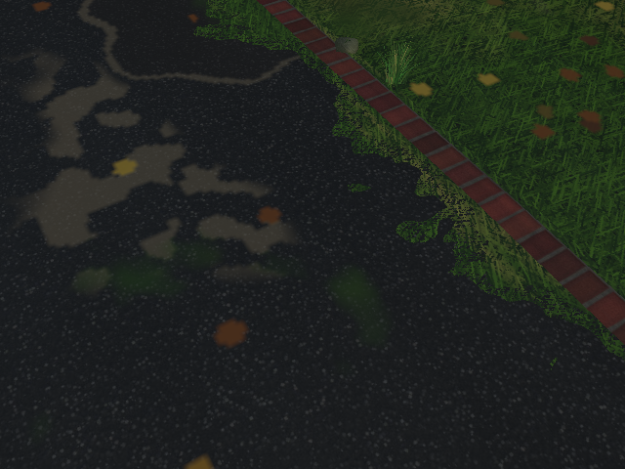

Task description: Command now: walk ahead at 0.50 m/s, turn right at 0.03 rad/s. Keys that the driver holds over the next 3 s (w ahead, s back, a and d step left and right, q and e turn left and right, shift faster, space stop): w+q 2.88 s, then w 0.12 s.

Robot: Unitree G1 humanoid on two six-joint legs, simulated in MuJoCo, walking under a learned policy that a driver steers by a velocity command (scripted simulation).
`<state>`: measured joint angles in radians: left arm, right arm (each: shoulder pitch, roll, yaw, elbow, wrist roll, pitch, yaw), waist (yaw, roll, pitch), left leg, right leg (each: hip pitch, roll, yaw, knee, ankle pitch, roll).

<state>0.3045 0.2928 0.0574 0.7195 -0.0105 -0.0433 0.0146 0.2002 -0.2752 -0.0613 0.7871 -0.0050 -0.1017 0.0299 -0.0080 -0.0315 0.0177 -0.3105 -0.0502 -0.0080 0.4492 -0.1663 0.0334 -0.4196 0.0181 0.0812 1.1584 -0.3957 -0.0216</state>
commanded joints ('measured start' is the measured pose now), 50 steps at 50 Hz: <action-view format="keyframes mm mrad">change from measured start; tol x32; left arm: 1 -42 69 19 -103 12 -36 -6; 50 -108 105 23 -54 31 -54 -5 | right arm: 1 37 -101 -16 -38 7 -2 -5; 50 33 -170 -44 -184 12 38 -23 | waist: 1 1 138 -32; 14 53 126 -73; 16 91 -261 -283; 35 71 -19 65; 41 -27 310 -358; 50 25 71 -46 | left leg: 1 207 251 -362 -233 95 206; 13 71 206 -311 -125 28 112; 18 -522 89 -125 767 -319 -13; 35 -337 126 29 198 104 17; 39 175 -22 112 116 33 125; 41 707 371 -768 -53 -181 386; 50 86 194 -298 -228 258 264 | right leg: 1 -224 -93 8 -105 40 12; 14 333 -55 -18 -722 312 -8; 16 741 -440 519 -820 38 -201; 34 430 -298 -193 -989 500 -118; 38 480 -287 -275 -669 1033 -70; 39 370 -249 -303 -449 1008 -36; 41 -277 12 -124 173 -234 58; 50 -205 -125 -21 -168 192 87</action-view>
